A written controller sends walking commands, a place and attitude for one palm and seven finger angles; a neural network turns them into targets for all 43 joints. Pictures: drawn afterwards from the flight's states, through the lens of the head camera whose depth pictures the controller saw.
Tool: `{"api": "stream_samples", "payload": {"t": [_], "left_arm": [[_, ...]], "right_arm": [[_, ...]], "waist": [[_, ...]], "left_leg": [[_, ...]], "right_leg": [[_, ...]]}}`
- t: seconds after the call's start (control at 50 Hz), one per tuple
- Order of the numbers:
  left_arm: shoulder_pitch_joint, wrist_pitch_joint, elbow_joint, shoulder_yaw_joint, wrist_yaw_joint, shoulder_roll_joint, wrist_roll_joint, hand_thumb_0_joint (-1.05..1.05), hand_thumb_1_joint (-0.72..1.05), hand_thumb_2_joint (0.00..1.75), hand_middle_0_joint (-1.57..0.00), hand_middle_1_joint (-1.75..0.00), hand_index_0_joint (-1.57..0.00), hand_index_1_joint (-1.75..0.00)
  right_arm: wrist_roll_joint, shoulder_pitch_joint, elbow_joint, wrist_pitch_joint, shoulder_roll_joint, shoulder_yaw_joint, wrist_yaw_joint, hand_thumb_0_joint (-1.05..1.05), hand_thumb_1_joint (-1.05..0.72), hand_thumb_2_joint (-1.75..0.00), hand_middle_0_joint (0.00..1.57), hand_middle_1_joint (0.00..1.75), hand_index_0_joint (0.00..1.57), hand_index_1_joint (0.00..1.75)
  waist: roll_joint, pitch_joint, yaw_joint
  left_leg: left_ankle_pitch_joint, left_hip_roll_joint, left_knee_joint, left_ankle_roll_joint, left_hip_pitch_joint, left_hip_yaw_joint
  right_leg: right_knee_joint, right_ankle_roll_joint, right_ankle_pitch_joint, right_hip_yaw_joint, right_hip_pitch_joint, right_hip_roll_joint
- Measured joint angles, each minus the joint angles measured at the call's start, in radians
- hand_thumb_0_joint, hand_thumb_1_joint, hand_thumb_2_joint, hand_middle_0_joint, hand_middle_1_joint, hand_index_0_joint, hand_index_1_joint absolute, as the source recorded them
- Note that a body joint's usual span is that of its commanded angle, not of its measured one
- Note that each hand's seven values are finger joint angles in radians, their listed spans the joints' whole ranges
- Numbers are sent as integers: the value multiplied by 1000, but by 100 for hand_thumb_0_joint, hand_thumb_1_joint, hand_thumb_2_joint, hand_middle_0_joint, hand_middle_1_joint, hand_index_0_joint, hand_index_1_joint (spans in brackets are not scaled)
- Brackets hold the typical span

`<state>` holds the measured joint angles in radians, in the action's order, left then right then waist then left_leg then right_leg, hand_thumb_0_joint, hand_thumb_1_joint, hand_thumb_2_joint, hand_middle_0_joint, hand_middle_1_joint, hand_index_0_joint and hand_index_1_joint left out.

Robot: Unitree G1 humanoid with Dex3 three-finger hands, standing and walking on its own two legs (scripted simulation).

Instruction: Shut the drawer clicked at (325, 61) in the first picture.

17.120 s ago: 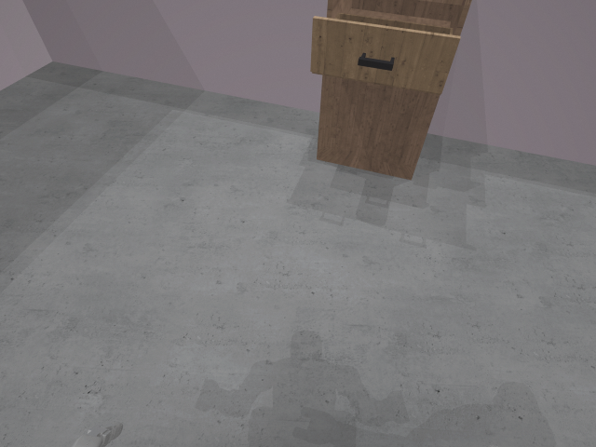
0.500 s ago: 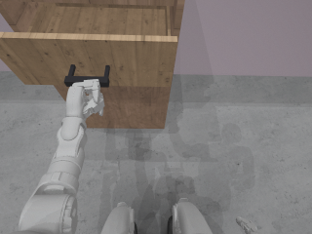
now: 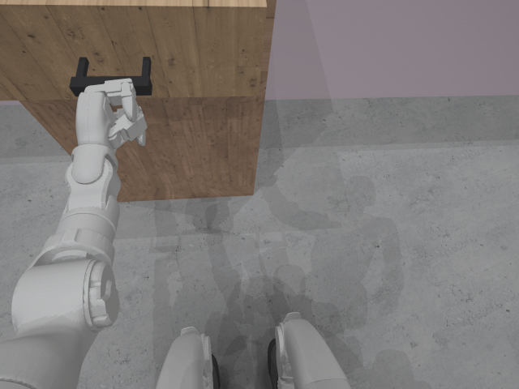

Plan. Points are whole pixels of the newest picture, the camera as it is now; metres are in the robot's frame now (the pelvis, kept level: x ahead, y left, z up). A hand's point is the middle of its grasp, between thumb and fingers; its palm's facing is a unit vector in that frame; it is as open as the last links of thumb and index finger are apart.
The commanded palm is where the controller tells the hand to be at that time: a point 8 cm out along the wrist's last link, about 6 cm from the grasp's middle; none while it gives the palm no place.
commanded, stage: push the drawer shut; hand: left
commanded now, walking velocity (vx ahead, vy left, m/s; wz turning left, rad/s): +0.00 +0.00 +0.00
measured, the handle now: (113, 75) +0.59 +0.17 +0.05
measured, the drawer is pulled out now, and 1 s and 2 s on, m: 0.07 0.00 0.00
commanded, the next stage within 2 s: pull the fist back off the drawer in 0.88 s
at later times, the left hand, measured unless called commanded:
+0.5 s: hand (140, 90) +0.57 +0.13 +0.05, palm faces -0.01 -1.00 -0.03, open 3.4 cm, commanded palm +0.56 +0.16 +0.06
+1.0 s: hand (138, 80) +0.58 +0.14 +0.05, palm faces -0.02 -1.00 -0.05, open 3.4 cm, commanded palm +0.61 +0.15 +0.06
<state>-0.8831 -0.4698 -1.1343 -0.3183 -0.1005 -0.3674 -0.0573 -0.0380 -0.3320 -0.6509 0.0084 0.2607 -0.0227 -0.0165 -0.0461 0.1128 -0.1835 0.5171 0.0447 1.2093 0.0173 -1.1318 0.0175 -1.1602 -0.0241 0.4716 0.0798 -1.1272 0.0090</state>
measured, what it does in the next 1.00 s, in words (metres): stands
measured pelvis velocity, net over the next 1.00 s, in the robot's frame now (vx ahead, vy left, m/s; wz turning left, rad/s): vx -0.01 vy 0.01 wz -0.01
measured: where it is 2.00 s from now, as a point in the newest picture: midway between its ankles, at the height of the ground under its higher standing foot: outside the picture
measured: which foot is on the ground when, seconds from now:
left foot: down 0.00-1.00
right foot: down 0.00-1.00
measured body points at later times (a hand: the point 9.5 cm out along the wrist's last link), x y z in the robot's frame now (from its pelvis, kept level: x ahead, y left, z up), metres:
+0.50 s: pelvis +0.00 +0.01 -0.01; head +0.18 +0.03 +0.41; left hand +0.56 +0.18 +0.05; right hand -0.02 -0.25 -0.12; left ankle +0.02 +0.11 -0.63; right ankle +0.04 -0.11 -0.63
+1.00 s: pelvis -0.01 +0.01 -0.02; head +0.18 +0.04 +0.38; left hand +0.58 +0.19 +0.05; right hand -0.06 -0.24 -0.11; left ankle +0.02 +0.11 -0.63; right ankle +0.04 -0.11 -0.63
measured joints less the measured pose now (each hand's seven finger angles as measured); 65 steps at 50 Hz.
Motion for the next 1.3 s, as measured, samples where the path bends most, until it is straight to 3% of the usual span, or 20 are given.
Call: {"api": "stream_samples", "payload": {"t": [0.62, 0.76, 1.12, 1.3], "left_arm": [[-251, 54, -150, -52, 38, -135, 84, 6, 84, 93, -140, -160, -140, -160], [-282, 56, -168, -41, 23, -158, 105, 5, 78, 96, -140, -160, -140, -160], [-401, 118, -237, -4, 31, -238, 112, 8, 73, 101, -140, -160, -140, -160], [-385, 128, -208, -33, 27, -237, 118, 8, 77, 97, -140, -160, -140, -160]], "right_arm": [[-38, -49, 0, -37, -5, -28, -29, 0, -91, -90, 20, 30, 20, 30], [-42, -68, -7, -44, -11, -34, -33, 0, -91, -90, 20, 30, 20, 30], [-40, -66, -9, 20, 2, -61, -15, 0, -91, -90, 20, 30, 20, 30], [-42, -86, -1, 12, -2, -59, -31, 0, -91, -90, 20, 30, 20, 30]], "waist": [[-13, -10, -82], [-13, -10, -84], [-11, -16, -132], [-16, -19, -130]], "left_leg": [[18, 9, 50, 12, -115, -22], [17, 9, 64, 10, -140, -35], [-16, 7, 95, 12, -223, -55], [-15, 12, 103, 17, -229, -45]], "right_leg": [[-8, 12, -2, 18, -91, -10], [-15, 9, -3, 31, -108, -11], [-31, 6, -38, 49, -177, -9], [-36, 11, -43, 39, -186, -14]]}}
